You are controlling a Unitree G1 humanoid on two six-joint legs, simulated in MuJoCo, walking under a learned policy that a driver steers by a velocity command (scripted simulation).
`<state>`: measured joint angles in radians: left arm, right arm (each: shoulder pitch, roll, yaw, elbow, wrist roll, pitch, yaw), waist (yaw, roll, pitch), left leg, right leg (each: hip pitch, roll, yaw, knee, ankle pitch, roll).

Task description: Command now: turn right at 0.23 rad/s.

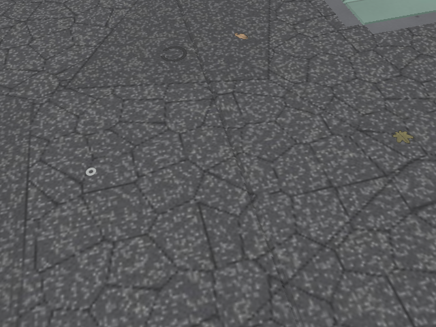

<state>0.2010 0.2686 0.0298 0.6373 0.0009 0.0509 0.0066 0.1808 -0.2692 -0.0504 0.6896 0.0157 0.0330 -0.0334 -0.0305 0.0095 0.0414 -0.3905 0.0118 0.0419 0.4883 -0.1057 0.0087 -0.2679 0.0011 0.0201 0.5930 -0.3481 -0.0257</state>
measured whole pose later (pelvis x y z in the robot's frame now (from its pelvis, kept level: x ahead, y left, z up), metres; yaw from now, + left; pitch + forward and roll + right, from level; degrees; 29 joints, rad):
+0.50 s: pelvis -0.01 +0.00 +0.01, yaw -2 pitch -1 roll +0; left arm 0.19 0.22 0.03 0.78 0.01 0.00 0.02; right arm 0.20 -0.23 -0.03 0.81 -0.01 0.01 -0.03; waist 0.00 0.00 0.02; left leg -0.22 0.03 -0.02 0.52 -0.29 -0.04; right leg -0.24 0.03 0.03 0.53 -0.28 -0.02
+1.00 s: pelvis +0.00 +0.01 +0.01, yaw -1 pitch -1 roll +0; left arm 0.25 0.21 0.05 0.98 -0.02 -0.02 0.03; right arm 0.27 -0.23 -0.02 0.97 0.02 -0.02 -0.04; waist 0.00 0.01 0.00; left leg -0.23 0.01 -0.02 0.58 -0.45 0.02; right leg -0.24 0.02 0.03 0.56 -0.41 -0.04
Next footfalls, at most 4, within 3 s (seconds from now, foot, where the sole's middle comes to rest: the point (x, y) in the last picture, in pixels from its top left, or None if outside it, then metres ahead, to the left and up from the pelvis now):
0.30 left None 0.03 0.14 -0.76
1.52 right None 0.41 -0.11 -0.76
2.00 left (220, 227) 0.82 0.03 -0.76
2.42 right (203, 129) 1.29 0.08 -0.76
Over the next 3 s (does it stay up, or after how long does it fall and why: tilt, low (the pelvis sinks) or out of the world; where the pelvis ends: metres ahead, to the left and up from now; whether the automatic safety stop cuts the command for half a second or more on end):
stays up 1.56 0.24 0.00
